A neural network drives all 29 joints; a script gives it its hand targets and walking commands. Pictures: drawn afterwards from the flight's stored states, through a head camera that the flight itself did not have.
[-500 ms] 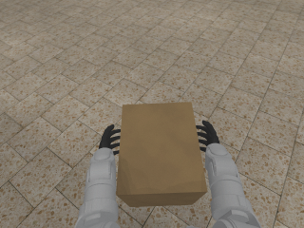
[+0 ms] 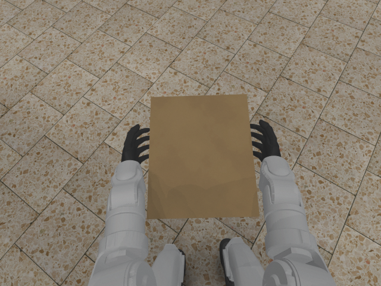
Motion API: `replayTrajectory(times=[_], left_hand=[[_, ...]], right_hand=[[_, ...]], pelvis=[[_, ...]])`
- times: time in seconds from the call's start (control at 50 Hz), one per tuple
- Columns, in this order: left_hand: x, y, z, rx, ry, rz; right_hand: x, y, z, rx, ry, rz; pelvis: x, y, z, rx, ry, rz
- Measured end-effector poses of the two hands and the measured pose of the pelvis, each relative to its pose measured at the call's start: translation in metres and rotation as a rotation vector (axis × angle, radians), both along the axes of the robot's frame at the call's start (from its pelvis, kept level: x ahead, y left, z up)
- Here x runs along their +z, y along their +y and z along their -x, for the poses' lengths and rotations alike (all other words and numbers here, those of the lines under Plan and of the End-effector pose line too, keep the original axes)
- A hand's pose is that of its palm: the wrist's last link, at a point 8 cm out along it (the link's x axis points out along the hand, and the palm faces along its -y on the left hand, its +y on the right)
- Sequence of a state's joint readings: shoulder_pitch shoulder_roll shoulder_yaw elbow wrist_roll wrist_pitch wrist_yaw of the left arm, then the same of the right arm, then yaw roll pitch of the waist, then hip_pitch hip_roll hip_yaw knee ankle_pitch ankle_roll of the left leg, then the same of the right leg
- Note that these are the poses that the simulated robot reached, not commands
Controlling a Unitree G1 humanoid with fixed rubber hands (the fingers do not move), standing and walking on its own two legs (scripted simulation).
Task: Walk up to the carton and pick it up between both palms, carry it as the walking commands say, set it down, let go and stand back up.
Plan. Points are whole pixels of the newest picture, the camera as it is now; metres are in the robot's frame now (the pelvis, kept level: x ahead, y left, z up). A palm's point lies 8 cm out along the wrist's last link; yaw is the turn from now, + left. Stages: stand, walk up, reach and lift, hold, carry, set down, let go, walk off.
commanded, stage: set down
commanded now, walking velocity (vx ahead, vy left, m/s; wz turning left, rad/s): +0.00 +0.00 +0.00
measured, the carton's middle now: (199, 163) +0.39 +0.00 -0.13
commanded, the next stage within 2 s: none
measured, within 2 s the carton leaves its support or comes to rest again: neither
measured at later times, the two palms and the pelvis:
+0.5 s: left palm (143, 158) +0.41 +0.14 -0.13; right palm (260, 156) +0.41 -0.15 -0.13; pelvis +0.00 -0.01 -0.07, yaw +1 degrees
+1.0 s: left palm (149, 160) +0.43 +0.15 -0.21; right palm (251, 158) +0.43 -0.15 -0.22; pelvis -0.02 +0.00 -0.14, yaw +2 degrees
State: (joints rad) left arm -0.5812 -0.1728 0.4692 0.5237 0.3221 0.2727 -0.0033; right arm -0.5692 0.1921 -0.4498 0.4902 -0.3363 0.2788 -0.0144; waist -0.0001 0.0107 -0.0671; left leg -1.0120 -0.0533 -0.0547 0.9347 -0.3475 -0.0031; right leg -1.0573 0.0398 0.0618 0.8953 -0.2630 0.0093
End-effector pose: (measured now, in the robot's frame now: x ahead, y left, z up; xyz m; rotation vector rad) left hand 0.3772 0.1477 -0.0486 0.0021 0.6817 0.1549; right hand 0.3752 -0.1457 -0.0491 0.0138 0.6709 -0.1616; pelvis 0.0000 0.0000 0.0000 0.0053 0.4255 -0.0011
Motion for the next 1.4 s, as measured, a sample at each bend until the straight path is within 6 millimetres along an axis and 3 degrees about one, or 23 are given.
replayTrajectory(times=[0.54, 1.4], left_hand=[[-0.089, -0.004, -0.036, -0.001, -0.006, 0.013], [-0.236, -0.005, -0.077, -0.027, 0.008, 0.004]], right_hand=[[-0.090, -0.005, -0.032, -0.017, -0.005, -0.013], [-0.236, -0.006, -0.071, -0.019, 0.009, -0.001]], pelvis=[[-0.076, -0.006, 0.004, 0.010, 0.244, -0.009], [-0.198, -0.001, 0.035, 0.025, 0.358, -0.003]])
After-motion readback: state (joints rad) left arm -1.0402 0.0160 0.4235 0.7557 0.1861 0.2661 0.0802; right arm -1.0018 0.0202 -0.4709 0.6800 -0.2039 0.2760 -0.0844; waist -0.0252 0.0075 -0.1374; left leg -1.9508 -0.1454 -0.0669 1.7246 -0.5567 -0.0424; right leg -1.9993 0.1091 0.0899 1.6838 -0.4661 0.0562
